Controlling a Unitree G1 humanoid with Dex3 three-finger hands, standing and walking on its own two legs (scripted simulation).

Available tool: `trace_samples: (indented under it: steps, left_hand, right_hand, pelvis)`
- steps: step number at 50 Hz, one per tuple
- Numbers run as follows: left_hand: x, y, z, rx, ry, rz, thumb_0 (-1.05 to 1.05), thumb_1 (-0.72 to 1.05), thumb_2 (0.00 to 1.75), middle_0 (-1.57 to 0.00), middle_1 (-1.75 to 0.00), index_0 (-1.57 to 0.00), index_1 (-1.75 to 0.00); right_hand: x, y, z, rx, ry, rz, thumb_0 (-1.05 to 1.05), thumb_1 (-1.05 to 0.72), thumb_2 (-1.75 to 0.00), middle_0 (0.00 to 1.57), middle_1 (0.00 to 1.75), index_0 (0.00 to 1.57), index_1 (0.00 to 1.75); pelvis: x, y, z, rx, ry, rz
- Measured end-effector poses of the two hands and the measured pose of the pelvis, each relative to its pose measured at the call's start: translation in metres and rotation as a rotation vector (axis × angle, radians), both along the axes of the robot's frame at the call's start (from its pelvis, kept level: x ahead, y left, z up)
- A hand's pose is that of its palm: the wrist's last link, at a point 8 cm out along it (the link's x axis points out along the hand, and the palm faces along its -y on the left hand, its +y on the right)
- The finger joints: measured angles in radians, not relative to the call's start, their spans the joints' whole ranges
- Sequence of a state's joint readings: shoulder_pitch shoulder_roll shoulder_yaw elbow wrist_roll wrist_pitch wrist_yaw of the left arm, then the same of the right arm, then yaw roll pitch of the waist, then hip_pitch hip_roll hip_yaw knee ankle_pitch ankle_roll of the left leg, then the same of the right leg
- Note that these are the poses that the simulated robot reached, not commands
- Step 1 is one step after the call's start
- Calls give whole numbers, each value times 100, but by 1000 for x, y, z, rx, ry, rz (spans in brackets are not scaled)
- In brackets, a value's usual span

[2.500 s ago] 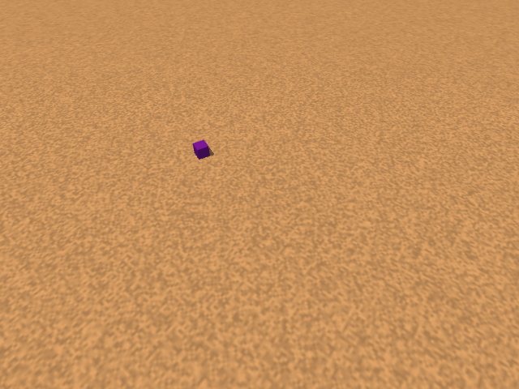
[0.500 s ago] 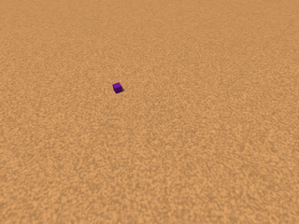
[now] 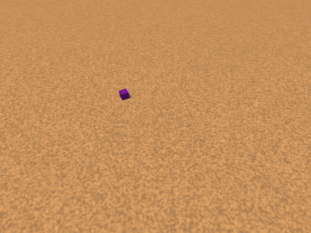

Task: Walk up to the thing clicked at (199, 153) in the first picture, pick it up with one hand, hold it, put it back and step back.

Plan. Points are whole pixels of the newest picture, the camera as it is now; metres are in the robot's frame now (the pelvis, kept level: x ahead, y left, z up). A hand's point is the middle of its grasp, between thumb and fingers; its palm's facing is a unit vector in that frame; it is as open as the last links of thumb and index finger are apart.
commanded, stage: walk up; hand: left
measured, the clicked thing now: (124, 94) +1.52 +0.34 -0.74
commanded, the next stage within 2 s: none
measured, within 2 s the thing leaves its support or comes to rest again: neither
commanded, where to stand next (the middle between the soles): +1.18 +0.07 m, yaw +4 degrees
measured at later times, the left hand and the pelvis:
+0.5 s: hand (40, 229) +0.19 +0.35 -0.15, palm faces +0.02 -0.94 -0.34, open 7.4 cm; pelvis +0.16 +0.06 +0.00, yaw +4 degrees
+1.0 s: hand (77, 152) +0.45 +0.31 -0.14, palm faces +0.04 -0.93 -0.36, open 7.4 cm; pelvis +0.41 +0.04 -0.01, yaw +4 degrees
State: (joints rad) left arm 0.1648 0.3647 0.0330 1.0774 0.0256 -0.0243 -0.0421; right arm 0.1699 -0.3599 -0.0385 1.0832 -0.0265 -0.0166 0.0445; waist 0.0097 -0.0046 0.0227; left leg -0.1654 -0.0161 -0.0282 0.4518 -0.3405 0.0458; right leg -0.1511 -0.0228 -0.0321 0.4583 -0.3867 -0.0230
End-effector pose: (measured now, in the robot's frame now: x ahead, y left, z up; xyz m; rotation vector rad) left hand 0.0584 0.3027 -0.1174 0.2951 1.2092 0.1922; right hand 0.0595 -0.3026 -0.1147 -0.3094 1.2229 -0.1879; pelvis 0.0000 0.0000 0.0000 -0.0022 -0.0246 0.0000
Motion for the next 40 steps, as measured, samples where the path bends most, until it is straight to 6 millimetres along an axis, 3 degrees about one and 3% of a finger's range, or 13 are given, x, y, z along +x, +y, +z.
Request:
trace_samples:
  steps: [6,12,16,23,31,36,40]
  left_hand:
    - [-9,27,-2,39,-31,54,0,90,90,-21,-30,-20,-30]
    - [-19,66,-5,53,52,110,0,90,90,-21,-30,-20,-30]
    - [1,89,-15,53,110,117,1,90,90,-20,-30,-20,-30]
    - [97,94,-2,21,11,47,1,91,90,-20,-30,-20,-30]
    - [231,76,9,13,-88,-28,1,90,90,-20,-30,-20,-30]
    - [319,56,8,50,-168,-42,1,90,90,-20,-30,-20,-30]
    - [355,40,18,48,-222,-26,0,90,90,-20,-30,-20,-30]
  right_hand:
    - [28,-11,-3,-42,10,46,1,-91,-89,21,30,20,30]
    - [97,10,13,-67,-43,125,1,-91,-89,20,30,20,30]
    - [136,27,17,-92,-134,127,1,-91,-89,20,30,20,30]
    - [159,48,26,-68,-117,88,1,-91,-89,21,30,20,30]
    - [195,40,3,-26,-33,43,1,-90,-89,21,30,20,30]
    - [243,20,-28,-18,21,29,1,-90,-89,21,30,20,30]
    - [297,18,-28,-1,21,59,1,-91,-89,21,30,20,30]
  pelvis:
    - [20,6,-12,-25,3,43]
    - [56,33,-13,-23,-7,79]
    - [83,54,-20,0,-18,73]
    - [140,63,-5,17,-27,66]
    - [219,56,-11,36,-31,61]
    - [281,38,-30,12,-25,62]
    - [315,30,-24,15,-34,74]
